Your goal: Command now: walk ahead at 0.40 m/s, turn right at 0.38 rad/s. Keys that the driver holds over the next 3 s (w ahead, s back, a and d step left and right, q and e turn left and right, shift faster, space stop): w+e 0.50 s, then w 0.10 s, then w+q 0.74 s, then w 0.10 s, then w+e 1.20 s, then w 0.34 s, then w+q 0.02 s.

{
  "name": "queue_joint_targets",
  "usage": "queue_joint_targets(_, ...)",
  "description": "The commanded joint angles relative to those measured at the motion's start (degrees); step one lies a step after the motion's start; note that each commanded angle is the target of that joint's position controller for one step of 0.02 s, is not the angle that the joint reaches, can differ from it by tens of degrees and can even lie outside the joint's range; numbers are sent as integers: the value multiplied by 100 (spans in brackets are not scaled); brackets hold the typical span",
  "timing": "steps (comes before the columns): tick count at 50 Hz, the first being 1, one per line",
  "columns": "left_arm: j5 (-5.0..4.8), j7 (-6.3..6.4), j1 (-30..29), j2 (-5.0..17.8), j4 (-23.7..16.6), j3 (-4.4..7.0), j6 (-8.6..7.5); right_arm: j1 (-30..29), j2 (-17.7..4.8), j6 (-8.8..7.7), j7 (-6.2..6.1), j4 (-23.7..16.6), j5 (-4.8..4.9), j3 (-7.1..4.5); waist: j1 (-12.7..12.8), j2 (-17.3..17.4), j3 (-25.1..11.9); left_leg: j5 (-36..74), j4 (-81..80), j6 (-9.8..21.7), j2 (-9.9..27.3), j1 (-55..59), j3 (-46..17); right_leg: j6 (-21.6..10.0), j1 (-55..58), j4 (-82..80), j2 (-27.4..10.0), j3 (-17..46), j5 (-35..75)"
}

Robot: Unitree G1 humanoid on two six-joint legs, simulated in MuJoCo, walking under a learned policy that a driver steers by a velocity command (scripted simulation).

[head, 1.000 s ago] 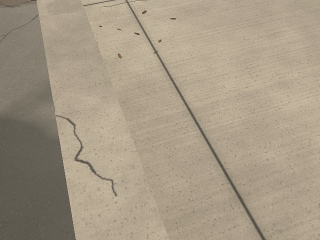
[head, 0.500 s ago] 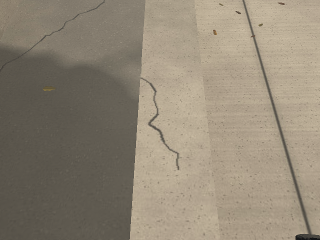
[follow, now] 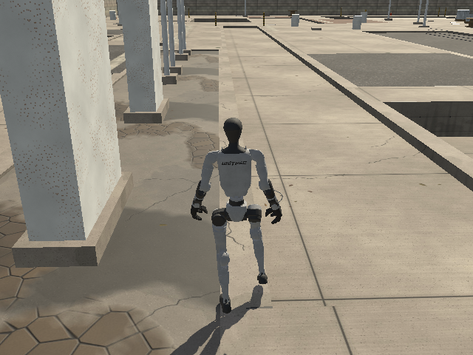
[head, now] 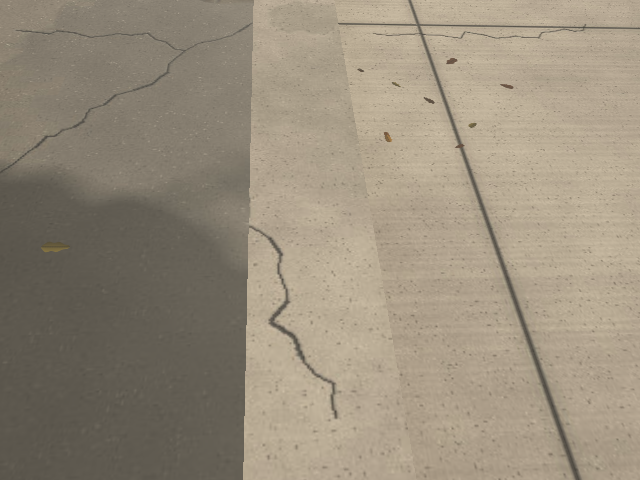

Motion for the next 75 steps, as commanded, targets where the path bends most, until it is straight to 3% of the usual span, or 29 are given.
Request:
queue_joint_targets(1,20,-72,-739,182,-604,-22,-138,-280,-905,-104,-35,-359,24,-223,-108,700,647,621,-841,534,1591,27,-676,13,-758,-619,-153,-82,372)
queue_joint_targets(9,-14,-411,-1774,-52,-1182,-222,-230,149,-1257,80,27,25,167,-292,-378,620,911,2313,-187,533,1699,563,63,-504,-265,-2095,-28,-1119,-402)
queue_joint_targets(11,-19,-414,-1421,193,-1199,-124,-197,-12,-1455,131,-18,20,197,-332,-40,800,448,4727,690,457,1686,621,252,-793,637,-2225,393,-1458,-891)
queue_joint_targets(13,-66,-350,-28,732,-928,163,-174,-199,-1574,204,-98,-19,272,-324,858,734,-450,5600,2656,239,1505,153,447,-1249,2690,-2954,799,-1420,-582)
queue_joint_targets(14,-80,-245,958,1105,-702,333,-111,-150,-1391,148,-135,-164,172,-236,1253,357,-1040,3868,4202,58,1274,-1396,337,-1484,4735,-2904,287,-434,-605)
queue_joint_targets(15,-93,-199,867,1720,-775,395,-190,421,-533,-2,-1,-552,-58,55,498,-1129,-1788,-1750,6288,-314,78,-4038,-212,-2593,6813,-3242,-1511,3124,-1691)
queue_joint_targets(16,-34,-197,1158,1121,-855,229,-270,-183,-979,-245,78,-598,138,8,936,-537,-2524,-1732,6905,-222,-7,-4448,-1580,-2702,6867,-4098,-1780,4303,-2209)
queue_joint_targets(17,38,-191,819,834,-796,129,-297,-869,-1177,-322,98,-857,356,-45,953,-344,-1428,-1019,6769,-151,255,-4760,-1560,-2356,6048,-4293,-1511,3162,-1564)
queue_joint_targets(19,6,-182,122,687,-881,57,-331,-872,-1151,-358,47,-854,139,-23,394,383,-493,-434,6072,-205,620,-4375,-1415,-2086,4418,-4377,-1035,1968,-118)
queue_joint_targets(24,31,-52,-79,671,-732,-25,-419,-689,-1009,-30,-9,-869,-44,34,-65,113,-40,294,5203,-581,691,-3875,-1224,-2002,2909,-4860,-511,1037,877)
queue_joint_targets(29,-8,46,295,670,-443,-79,-334,-1581,-705,-83,39,-1065,-4,187,315,-217,59,1922,3257,-705,544,-3791,-1066,-1609,2904,-4696,-231,587,625)
queue_joint_targets(36,-14,0,720,911,-16,-70,-241,-2353,-847,-198,268,-1311,141,164,699,-364,493,1663,1869,-188,493,-4069,-1006,-1386,4279,-4507,-1023,771,307)
queue_joint_targets(40,128,6,326,981,-24,-87,-150,-604,-1285,-177,290,-871,160,-88,-205,-233,-478,1102,1639,395,-100,-1710,-558,-997,4246,-2511,-581,6,3266)
queue_joint_targets(41,234,35,340,845,-159,-159,-149,290,-1516,-141,269,-701,144,-158,-496,312,-1155,1571,1803,691,496,-134,-1392,-858,3308,-949,-320,-145,2178)
queue_joint_targets(42,211,-33,1143,255,-316,-315,-281,455,-1944,-93,288,-691,108,-251,24,2121,-1729,588,1167,1811,1753,1698,-4345,-283,921,1446,831,-505,-2055)
queue_joint_targets(43,158,-103,1125,509,-280,-340,-434,436,-1341,-65,310,-744,260,-99,-53,1793,-1823,-483,373,1850,1927,1826,-5603,-315,160,1855,710,175,-2881)
queue_joint_targets(44,-26,-166,405,839,-409,-251,-512,100,-1079,-16,252,-823,243,-51,-178,1055,-945,-582,351,1622,1797,1095,-4747,-332,-155,1790,394,157,-2355)
queue_joint_targets(46,117,-149,-249,731,-603,-273,-586,-176,-1079,26,228,-915,123,-49,-58,148,-314,777,326,1466,1382,-101,-3695,-310,82,1169,95,-37,-1908)
queue_joint_targets(51,316,-36,-339,544,-641,-254,-405,-271,-1160,-33,88,-949,105,-65,280,485,-301,2703,61,1459,630,-1118,-2508,82,1009,9,358,-485,-1233)
queue_joint_targets(53,331,19,-696,91,-782,-383,-323,-290,-1192,140,16,-833,180,-101,255,565,-62,2404,59,1227,145,-1771,-2054,203,1502,-1105,729,-839,-761)
queue_joint_targets(55,314,37,-744,175,-791,-330,-359,-209,-1163,208,-51,-806,53,-106,200,701,-324,2653,313,1069,281,-1876,-2266,212,1895,-1302,779,-632,430)
queue_joint_targets(60,118,-10,-1427,302,-1035,-242,-370,-141,-882,393,-156,-817,145,-77,-52,598,-61,784,974,999,444,-781,-3507,277,1098,-2867,759,-163,-272)
queue_joint_targets(62,101,-6,-54,533,-691,-101,-575,-711,-769,397,-141,-957,195,24,655,794,-333,1074,1544,961,687,-1354,-3690,-337,2810,-3818,203,180,-502)
queue_joint_targets(63,186,16,412,794,-621,-16,-603,-399,-427,362,-47,-872,178,157,652,-138,-1133,-186,2995,698,90,-1861,-2926,-797,4438,-3909,-676,1105,-1031)
queue_joint_targets(64,288,61,692,1057,-666,64,-570,64,-400,315,-9,-988,271,215,437,-1159,-1323,-1871,4238,328,-605,-3461,-2256,-1682,5645,-4375,-1699,3473,-2813)
queue_joint_targets(65,196,51,435,723,-747,17,-580,202,-877,255,-14,-842,352,119,375,-896,-805,-1794,5111,184,-224,-4301,-2117,-2054,5419,-4551,-2066,4281,-4069)
queue_joint_targets(66,141,62,268,406,-771,-54,-586,-214,-1213,244,-4,-755,311,12,451,-264,-28,-1317,5546,39,-129,-4512,-2064,-1930,4823,-4639,-1888,3727,-3648)
queue_joint_targets(68,136,27,225,268,-666,-114,-597,-531,-1051,247,21,-744,166,5,363,368,509,-563,5846,-163,72,-4502,-1997,-1599,4150,-4760,-1457,2536,-2190)
queue_joint_targets(75,104,-149,557,310,-100,-194,-588,-1216,-533,103,104,-990,96,187,275,-136,500,540,5111,-445,579,-4534,-1250,-1579,3490,-5153,-680,672,142)
Next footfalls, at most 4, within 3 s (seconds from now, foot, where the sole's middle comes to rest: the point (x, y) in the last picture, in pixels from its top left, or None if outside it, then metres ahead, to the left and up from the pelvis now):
0.28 right None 0.28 -0.15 -0.78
0.82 left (326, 424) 0.66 -0.04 -0.79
1.26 right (377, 360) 0.82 -0.17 -0.78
1.74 left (270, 271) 1.10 0.10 -0.79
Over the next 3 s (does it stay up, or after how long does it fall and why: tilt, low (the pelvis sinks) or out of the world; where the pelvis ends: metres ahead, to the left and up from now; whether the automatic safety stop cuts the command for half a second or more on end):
stays up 1.55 -0.11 -0.01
